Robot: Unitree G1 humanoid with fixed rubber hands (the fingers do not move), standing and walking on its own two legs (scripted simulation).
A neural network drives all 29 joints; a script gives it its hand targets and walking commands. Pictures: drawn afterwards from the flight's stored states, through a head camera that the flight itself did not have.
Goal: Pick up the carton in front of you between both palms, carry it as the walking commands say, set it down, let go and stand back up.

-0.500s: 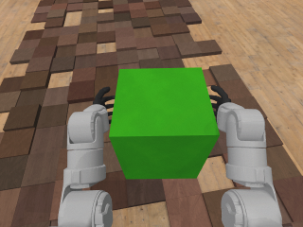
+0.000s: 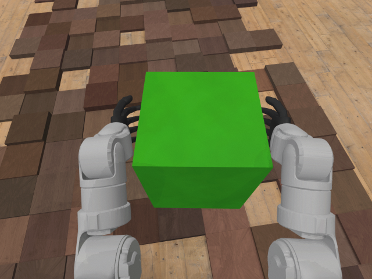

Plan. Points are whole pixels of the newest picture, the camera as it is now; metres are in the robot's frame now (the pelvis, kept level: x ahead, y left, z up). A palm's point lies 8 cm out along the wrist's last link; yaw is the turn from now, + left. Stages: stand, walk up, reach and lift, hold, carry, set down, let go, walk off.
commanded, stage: carry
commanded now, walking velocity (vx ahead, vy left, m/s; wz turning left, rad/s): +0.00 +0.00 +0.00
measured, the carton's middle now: (198, 147) +0.38 +0.00 +0.03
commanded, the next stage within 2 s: none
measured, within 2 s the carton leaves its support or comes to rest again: neither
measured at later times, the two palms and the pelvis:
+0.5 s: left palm (110, 94) +0.43 +0.17 +0.14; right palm (267, 92) +0.43 -0.13 +0.14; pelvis +0.05 +0.01 -0.01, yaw +0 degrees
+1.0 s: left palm (125, 48) +0.60 +0.17 +0.12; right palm (249, 35) +0.63 -0.12 +0.13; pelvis +0.24 -0.01 -0.03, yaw +0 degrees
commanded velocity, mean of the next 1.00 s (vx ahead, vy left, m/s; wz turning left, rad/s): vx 0.48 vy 0.00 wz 0.00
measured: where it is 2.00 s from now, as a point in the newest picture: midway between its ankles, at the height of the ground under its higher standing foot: (198, 162)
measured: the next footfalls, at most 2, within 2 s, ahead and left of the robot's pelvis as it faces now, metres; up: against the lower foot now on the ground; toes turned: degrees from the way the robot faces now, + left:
right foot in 0.62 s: +0.18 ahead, -0.09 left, -0.01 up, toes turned -2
left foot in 1.04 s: +0.46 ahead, +0.06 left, -0.01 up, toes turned +3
